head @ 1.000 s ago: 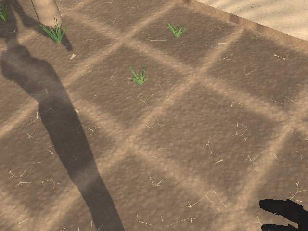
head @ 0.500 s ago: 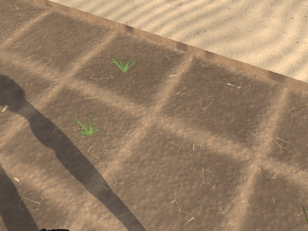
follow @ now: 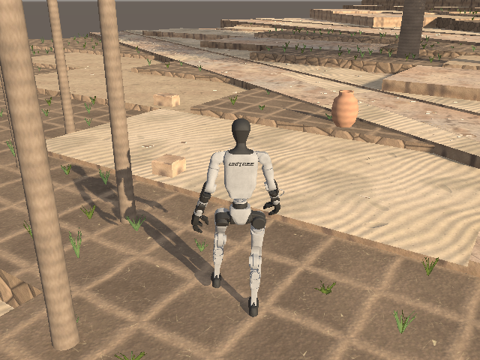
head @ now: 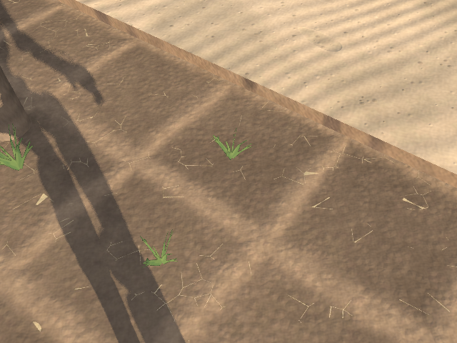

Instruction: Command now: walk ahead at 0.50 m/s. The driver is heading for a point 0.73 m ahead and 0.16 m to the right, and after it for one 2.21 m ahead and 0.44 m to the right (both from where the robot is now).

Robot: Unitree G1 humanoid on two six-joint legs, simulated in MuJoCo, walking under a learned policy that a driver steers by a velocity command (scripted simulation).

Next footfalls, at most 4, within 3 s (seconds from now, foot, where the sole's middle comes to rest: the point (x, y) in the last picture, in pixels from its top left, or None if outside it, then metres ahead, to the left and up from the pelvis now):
0.16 left None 0.27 0.15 -0.78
0.70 right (297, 323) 0.55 -0.11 -0.78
1.16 left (267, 229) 0.87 -0.01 -0.78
1.56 right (327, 284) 0.68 -0.20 -0.78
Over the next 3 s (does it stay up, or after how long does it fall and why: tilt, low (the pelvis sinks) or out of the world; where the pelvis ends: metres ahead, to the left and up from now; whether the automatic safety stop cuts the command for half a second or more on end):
stays up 0.75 -0.06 -0.01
